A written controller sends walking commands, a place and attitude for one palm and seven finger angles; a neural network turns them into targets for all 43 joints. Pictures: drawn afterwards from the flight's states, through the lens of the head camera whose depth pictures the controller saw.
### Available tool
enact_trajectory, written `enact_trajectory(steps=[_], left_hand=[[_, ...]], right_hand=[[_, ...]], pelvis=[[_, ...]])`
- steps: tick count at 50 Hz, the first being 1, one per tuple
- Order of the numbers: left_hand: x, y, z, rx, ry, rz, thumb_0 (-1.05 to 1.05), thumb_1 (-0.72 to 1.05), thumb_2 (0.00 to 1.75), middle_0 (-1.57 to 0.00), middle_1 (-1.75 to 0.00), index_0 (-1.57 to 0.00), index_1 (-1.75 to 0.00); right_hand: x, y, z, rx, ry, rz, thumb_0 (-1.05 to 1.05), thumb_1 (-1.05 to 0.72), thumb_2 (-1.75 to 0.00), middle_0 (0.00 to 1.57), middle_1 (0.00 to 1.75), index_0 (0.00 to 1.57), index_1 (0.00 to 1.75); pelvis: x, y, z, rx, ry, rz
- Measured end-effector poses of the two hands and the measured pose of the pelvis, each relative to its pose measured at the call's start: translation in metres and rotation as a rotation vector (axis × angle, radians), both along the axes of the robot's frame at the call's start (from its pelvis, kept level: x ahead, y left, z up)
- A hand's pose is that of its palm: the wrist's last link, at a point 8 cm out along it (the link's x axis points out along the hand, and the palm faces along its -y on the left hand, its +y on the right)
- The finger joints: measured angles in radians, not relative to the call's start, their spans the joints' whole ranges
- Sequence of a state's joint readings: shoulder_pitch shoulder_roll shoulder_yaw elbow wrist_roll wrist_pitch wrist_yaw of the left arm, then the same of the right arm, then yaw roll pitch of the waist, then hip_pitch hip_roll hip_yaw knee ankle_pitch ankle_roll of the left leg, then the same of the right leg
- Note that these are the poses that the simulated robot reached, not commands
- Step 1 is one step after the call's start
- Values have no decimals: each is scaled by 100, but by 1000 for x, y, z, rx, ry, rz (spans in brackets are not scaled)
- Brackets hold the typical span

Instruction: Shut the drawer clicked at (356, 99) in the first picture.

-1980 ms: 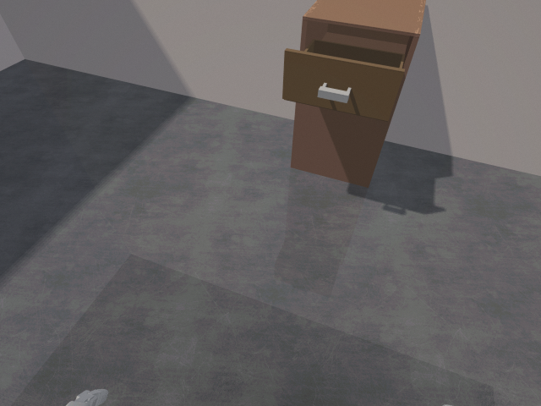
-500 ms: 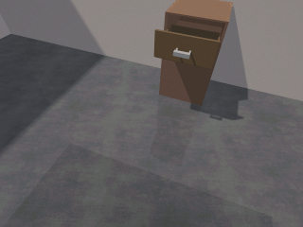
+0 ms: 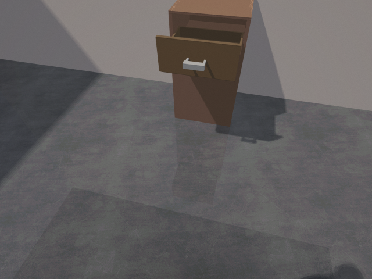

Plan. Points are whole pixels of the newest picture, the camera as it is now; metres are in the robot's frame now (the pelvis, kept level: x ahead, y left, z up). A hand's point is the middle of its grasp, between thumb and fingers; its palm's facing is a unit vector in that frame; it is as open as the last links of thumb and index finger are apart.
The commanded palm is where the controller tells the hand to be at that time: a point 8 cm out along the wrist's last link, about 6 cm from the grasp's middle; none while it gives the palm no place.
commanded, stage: walk to a spot facing it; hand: left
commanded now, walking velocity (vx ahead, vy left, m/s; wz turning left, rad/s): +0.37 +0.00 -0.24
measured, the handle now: (194, 63) +1.02 +0.04 -0.07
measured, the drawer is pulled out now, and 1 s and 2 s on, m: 0.29 0.29 0.29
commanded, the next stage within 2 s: take the last steps up to it in 0.68 s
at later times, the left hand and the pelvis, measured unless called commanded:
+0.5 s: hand (115, 268) +0.18 +0.21 -0.18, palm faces -0.05 -0.99 -0.15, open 7.4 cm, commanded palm none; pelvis +0.23 +0.03 +0.00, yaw -9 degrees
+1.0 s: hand (177, 149) +0.57 +0.08 -0.16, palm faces -0.38 -0.91 -0.16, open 7.4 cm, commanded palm none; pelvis +0.40 -0.03 +0.00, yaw -19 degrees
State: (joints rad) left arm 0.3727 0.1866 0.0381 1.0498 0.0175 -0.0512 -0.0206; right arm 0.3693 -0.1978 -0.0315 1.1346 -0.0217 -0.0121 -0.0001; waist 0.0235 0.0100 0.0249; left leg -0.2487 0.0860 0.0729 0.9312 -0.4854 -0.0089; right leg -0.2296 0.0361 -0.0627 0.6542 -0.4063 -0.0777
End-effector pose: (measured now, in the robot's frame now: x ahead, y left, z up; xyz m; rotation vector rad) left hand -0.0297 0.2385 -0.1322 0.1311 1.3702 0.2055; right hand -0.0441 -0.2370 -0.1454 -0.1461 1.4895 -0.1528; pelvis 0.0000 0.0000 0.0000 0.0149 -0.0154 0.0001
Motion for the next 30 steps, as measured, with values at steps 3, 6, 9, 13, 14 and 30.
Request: enact_trajectory(steps=[3, 6, 9, 13, 14, 30], left_hand=[[7, -12, 8, -4, 18, 13, 1, 91, 90, -20, -29, -20, -30], [11, -23, 15, -23, 83, -6, 1, 91, 90, -20, -29, -20, -30], [18, -30, 19, -42, 148, -22, 1, 91, 90, -20, -29, -20, -30], [38, -30, 17, -56, 201, -19, 1, 91, 90, -20, -30, -20, -30], [45, -29, 15, -58, 209, -15, 1, 91, 90, -20, -30, -20, -30], [329, 24, -6, -53, -52, -172, 1, 91, 90, -19, -29, -20, -30]], right_hand=[[32, -3, 9, 1, -24, -3, 1, -91, -90, 20, 30, 20, 30], [82, -5, 16, 1, -118, -18, 1, -91, -90, 20, 30, 20, 30], [138, -2, 21, 7, -224, -32, 1, -91, -90, 20, 30, 20, 30], [213, 8, 25, 20, -331, -19, 1, -91, -90, 20, 30, 20, 30], [232, 11, 25, 23, -351, -9, 1, -91, -90, 20, 30, 20, 30], [309, 34, 32, -90, -297, -156, -1, -94, -90, 20, 30, 20, 30]], pelvis=[[20, -5, 9, 7, 6, -23], [41, -5, 16, 8, 15, -50], [63, -3, 18, 3, 22, -72], [98, 2, 15, -11, 22, -91], [109, 4, 14, -15, 22, -94], [263, 36, 12, -12, -24, -199]])
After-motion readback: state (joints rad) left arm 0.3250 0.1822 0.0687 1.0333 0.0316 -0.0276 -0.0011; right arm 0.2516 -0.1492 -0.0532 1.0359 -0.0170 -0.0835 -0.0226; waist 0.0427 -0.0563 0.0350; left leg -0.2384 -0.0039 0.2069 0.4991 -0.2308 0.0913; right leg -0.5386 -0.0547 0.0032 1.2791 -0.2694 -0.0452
